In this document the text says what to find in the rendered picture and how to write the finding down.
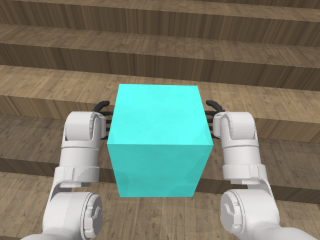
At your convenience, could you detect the carton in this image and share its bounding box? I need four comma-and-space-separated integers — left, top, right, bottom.
107, 84, 214, 197

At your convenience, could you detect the robot left hand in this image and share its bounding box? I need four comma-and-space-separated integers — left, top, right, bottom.
92, 100, 114, 140

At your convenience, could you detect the robot left upper arm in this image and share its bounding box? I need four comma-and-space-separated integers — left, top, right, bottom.
20, 192, 103, 240

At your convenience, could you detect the robot right hand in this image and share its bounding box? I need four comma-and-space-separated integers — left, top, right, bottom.
204, 100, 225, 139

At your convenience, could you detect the right robot forearm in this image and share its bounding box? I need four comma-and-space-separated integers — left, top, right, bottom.
212, 111, 280, 223

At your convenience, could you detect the left robot forearm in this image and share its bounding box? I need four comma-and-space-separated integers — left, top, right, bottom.
42, 111, 106, 230

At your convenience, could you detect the robot right upper arm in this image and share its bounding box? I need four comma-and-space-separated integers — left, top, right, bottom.
220, 189, 318, 240

